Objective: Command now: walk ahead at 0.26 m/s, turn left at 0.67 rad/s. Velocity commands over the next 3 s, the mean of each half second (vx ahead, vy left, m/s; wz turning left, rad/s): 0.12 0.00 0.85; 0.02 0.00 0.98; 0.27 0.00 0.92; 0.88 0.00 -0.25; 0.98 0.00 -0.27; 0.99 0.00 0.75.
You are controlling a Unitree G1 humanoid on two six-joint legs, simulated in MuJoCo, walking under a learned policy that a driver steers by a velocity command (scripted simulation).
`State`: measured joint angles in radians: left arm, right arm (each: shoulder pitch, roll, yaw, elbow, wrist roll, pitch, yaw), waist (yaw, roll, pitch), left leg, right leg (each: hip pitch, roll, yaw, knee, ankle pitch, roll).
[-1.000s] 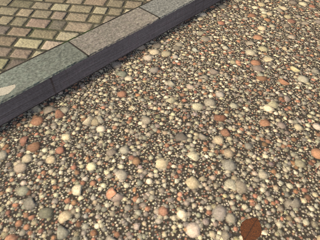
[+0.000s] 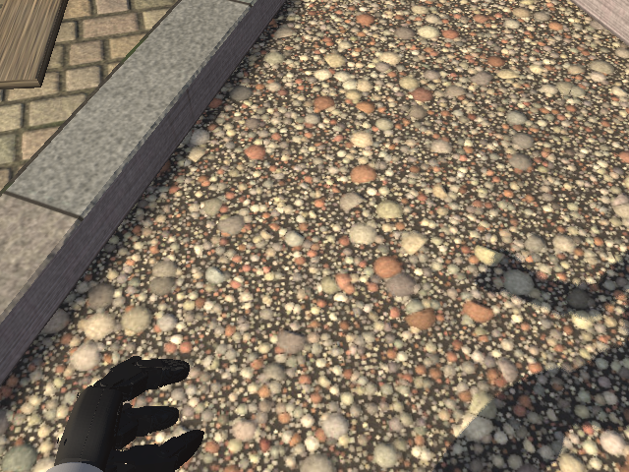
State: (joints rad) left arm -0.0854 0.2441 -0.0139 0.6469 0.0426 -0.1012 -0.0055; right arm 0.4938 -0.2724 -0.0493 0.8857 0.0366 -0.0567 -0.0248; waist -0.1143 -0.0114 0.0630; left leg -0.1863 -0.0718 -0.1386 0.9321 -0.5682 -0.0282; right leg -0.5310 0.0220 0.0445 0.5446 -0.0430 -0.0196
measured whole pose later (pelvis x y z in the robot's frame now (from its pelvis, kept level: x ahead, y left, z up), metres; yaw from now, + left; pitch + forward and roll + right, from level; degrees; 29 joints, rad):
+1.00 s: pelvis +0.17 +0.02 +0.02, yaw +56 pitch +2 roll -1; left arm 0.11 0.27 0.07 0.71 0.02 0.01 0.05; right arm 0.22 -0.37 -0.11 0.57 0.03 0.08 -0.01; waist 0.01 0.05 0.06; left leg -0.58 0.03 -0.06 1.14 -0.34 -0.10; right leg -0.24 -0.02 -0.09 0.41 -0.19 -0.02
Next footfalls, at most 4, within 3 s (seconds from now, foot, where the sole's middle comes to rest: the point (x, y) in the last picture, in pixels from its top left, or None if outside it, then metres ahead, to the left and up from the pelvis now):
0.36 left None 0.18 0.17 -0.75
0.76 right None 0.30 0.00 -0.75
1.22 left None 0.05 0.14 -0.75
1.66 right None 0.30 0.31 -0.75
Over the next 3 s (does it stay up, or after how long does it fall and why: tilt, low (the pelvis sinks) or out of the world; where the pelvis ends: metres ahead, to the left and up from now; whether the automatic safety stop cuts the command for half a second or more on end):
stays up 0.64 1.28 0.13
